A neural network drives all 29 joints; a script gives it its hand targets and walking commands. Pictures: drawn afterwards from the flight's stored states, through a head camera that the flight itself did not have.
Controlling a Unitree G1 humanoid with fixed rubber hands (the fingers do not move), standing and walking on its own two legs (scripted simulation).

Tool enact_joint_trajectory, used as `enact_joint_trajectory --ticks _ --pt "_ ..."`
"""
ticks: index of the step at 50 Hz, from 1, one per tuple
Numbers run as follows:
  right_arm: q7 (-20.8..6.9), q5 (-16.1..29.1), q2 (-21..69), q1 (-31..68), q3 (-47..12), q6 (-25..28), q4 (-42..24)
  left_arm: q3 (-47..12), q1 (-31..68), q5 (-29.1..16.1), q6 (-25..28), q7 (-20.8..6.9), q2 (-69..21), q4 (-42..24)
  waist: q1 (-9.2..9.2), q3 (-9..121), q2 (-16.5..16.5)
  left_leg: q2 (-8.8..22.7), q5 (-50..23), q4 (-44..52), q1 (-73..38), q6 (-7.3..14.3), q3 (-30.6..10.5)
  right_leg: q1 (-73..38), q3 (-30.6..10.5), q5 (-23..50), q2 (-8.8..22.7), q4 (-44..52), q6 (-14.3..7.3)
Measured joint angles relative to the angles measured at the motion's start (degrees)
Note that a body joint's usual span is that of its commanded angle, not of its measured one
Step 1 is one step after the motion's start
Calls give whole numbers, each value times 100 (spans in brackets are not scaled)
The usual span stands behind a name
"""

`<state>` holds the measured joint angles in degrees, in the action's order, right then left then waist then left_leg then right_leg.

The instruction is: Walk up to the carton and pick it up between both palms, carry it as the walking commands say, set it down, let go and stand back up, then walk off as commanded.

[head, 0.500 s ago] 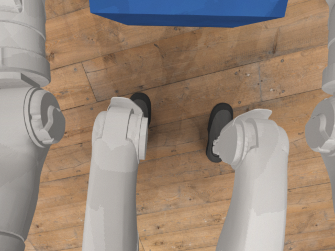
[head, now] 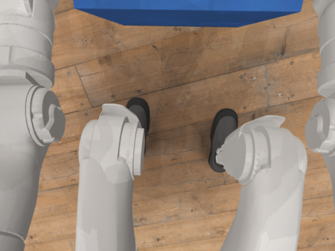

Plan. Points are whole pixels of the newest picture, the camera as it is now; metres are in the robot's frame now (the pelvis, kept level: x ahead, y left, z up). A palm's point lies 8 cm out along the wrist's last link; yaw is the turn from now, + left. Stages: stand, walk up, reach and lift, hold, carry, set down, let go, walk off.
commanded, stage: reach and lift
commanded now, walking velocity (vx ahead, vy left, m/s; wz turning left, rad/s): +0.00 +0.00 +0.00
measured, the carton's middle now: out of the picture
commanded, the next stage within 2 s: none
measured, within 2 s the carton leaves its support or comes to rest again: leaves its support in 1.58 s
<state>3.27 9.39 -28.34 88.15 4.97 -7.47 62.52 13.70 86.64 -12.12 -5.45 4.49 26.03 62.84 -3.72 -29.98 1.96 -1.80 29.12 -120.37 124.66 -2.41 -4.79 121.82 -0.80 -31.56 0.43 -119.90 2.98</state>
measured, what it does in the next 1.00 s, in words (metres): stands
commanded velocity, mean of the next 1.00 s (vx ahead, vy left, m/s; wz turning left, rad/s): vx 0.00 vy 0.00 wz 0.00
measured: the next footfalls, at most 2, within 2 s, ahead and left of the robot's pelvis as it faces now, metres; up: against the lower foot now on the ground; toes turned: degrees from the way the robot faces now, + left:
none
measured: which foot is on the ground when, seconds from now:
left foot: down 0.00-1.00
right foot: down 0.00-1.00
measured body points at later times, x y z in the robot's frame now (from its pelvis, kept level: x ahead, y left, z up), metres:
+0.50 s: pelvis +0.00 +0.00 +0.00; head +0.39 +0.03 +0.21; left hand +0.56 +0.25 -0.19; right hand +0.59 -0.15 -0.19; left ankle +0.13 +0.13 -0.36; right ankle +0.13 -0.14 -0.36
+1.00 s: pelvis +0.00 +0.00 +0.00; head +0.39 +0.03 +0.21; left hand +0.56 +0.23 -0.19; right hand +0.59 -0.15 -0.19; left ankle +0.13 +0.13 -0.36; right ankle +0.13 -0.14 -0.36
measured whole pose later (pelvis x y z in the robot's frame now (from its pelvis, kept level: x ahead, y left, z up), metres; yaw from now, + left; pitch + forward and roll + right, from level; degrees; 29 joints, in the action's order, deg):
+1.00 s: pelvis +0.00 +0.00 +0.00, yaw +0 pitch +33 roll -3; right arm 3.8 11.6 -26.5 90.1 1.0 -6.9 63.7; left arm 9.0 89.8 -14.1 -5.1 4.2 23.5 64.4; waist -3.8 -30.0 1.3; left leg -1.8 29.2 -120.6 124.7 -2.4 -4.8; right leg 121.8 -0.8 -31.7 0.4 -120.1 3.0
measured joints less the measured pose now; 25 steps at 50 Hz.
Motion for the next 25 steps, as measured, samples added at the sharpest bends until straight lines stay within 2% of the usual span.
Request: enact_joint_trajectory --ticks 25 --pt "19 211 115 173 -465 23 68 -392 216 -174 -10 -1 -43 52 -29 1 -50 1 6 -24 0 0 0 0 0 -5 0 -23 1"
